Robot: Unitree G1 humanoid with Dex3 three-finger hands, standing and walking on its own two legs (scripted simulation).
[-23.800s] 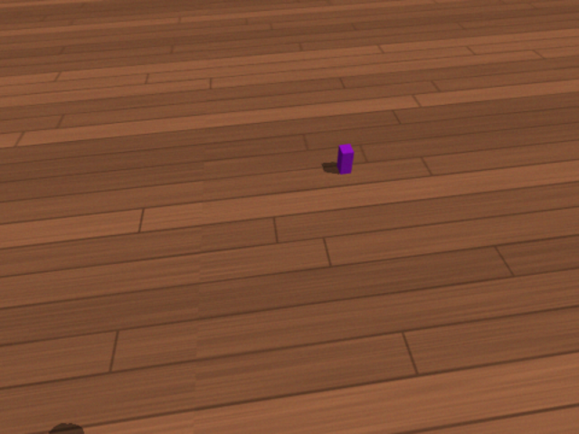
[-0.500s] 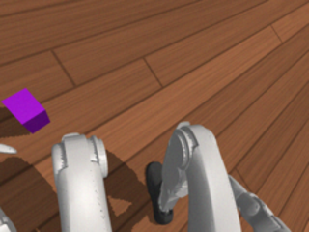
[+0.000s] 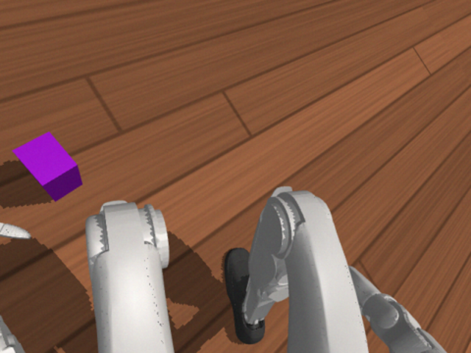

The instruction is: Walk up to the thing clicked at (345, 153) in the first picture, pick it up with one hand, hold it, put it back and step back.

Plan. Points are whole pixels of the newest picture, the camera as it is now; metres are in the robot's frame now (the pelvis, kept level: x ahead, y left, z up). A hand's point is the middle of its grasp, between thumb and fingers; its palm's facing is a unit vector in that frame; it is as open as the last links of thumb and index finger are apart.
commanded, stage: withdraw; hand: left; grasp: from the side
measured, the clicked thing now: (52, 169) +0.41 +0.27 -0.22
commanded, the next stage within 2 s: rise in 0.58 s
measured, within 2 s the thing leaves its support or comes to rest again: neither
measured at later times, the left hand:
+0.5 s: hand out of the picture +0.37 +0.34 -0.12, palm faces +0.37 -0.93 +0.00, open 17.4 cm
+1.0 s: hand out of the picture +0.35 +0.37 -0.11, palm faces +0.28 -0.93 -0.24, open 17.4 cm
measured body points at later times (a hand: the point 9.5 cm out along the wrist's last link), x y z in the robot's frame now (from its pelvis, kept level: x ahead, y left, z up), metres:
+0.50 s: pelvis +0.00 +0.00 +0.00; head +0.21 +0.16 +0.37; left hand +0.35 +0.38 -0.11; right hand +0.18 -0.25 -0.06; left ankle +0.08 +0.12 -0.26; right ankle +0.14 -0.13 -0.25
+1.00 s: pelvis +0.00 +0.00 +0.03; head +0.20 +0.13 +0.41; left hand +0.33 +0.41 -0.09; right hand +0.17 -0.25 -0.05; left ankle +0.08 +0.12 -0.26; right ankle +0.14 -0.13 -0.25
